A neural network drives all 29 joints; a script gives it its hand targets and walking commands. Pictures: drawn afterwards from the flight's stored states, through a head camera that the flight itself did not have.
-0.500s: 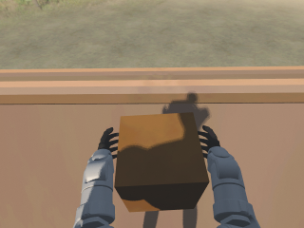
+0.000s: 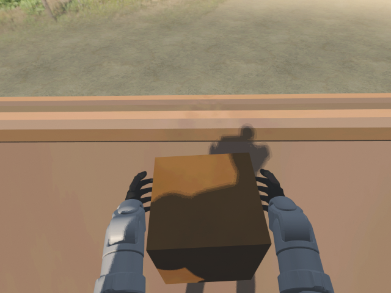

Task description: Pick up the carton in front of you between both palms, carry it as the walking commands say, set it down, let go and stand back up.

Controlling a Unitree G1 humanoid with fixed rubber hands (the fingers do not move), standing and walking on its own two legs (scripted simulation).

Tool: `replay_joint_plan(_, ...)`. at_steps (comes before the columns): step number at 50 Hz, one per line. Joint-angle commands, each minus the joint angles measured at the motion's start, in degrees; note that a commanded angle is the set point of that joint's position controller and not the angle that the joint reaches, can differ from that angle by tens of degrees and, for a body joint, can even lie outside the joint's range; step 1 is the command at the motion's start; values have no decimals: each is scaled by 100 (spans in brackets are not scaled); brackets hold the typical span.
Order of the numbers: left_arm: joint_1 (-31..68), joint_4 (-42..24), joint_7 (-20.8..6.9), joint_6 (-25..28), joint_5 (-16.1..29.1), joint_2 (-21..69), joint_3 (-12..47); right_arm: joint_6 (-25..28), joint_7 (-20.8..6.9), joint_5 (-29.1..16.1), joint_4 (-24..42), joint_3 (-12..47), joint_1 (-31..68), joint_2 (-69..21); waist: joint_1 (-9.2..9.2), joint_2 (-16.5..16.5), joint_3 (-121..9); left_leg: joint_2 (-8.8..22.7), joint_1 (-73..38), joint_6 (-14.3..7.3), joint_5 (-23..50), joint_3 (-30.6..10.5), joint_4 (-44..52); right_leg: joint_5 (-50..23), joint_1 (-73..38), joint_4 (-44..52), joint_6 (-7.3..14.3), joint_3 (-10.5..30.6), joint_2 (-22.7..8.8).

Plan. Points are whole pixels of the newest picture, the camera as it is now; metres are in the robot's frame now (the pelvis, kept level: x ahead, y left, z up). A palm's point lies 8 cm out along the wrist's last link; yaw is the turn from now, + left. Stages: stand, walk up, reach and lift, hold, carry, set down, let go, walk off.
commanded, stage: reach and lift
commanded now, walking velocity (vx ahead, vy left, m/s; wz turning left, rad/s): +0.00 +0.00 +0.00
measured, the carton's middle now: (205, 221) +0.29 +0.00 -0.04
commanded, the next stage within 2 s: hold in 0.08 s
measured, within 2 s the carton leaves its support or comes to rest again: neither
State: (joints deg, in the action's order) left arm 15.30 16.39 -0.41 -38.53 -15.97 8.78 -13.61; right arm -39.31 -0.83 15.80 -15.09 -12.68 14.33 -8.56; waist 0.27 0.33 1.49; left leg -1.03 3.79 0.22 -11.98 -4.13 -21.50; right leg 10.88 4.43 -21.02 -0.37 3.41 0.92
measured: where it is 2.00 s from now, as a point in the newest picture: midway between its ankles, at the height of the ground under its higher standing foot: (191, 234)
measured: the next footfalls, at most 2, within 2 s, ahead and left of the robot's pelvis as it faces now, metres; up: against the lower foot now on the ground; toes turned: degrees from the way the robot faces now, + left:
right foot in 1.14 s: +0.18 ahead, -0.09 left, +0.00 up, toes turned -8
left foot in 1.48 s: +0.46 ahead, +0.15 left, +0.00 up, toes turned +14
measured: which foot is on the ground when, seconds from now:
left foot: down 0.00-1.00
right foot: down 0.00-0.92, up 0.94-1.00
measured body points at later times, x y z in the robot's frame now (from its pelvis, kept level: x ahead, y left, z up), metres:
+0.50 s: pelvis -0.02 +0.00 +0.00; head -0.06 +0.00 +0.45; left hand +0.29 +0.15 +0.04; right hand +0.28 -0.15 +0.04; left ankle +0.00 +0.12 -0.75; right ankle +0.01 -0.13 -0.75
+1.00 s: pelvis +0.05 +0.02 -0.01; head +0.01 +0.02 +0.44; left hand +0.34 +0.18 +0.07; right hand +0.35 -0.12 +0.07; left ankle +0.00 +0.13 -0.75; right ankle +0.02 -0.11 -0.72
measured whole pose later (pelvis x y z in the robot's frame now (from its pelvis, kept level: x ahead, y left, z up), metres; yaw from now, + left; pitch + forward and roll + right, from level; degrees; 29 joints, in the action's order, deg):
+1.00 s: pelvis +0.05 +0.02 -0.01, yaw +0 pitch +3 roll -1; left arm 13.5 -1.4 2.9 -56.8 -8.0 4.9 -8.8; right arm -56.4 3.5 9.3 0.3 -7.3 14.1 -8.0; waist -0.5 0.3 -9.8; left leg 0.9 12.5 -1.0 -17.8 2.0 -27.0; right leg 25.8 20.6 -40.3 -0.3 -2.6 -1.8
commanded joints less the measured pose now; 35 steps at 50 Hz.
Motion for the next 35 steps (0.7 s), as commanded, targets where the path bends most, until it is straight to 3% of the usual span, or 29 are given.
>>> replay_joint_plan(1,2453,-193,-1309,101,1331,5276,2987,163,-1236,-1326,305,2961,2598,-5228,0,-12,-1422,-420,-96,1,1332,-51,265,-1342,-605,138,-7,82,440)
replay_joint_plan(10,2219,-798,-1218,-228,1542,5166,3319,-162,-1177,-1545,886,3337,2425,-5139,-29,-1,-1514,-406,-354,14,1594,-85,381,-1563,-792,261,-18,107,446)
replay_joint_plan(16,2453,-545,-1261,-381,1363,4975,3022,-307,-1198,-1370,600,2995,2588,-4955,-7,-5,-829,-370,-6,-24,523,2,472,-497,-491,359,30,57,407)
replay_joint_plan(27,3075,-250,-1337,-296,1359,5183,2993,-236,-1266,-1376,332,2995,3217,-5186,-23,-11,-1043,-348,123,-60,81,15,388,-120,-488,244,38,28,363)
replay_joint_plan(34,3060,-215,-1342,-293,1338,5168,2958,-240,-1256,-1342,289,2954,3184,-5194,-24,-20,-1106,-358,51,-46,280,26,383,-324,-541,264,22,32,371)
replay_joint_plan(35,3146,-278,-1338,-348,1404,5148,3101,-289,-1249,-1440,327,3066,3327,-5185,-18,-188,-1320,593,659,-59,-434,6,-30,411,127,-44,56,19,-651)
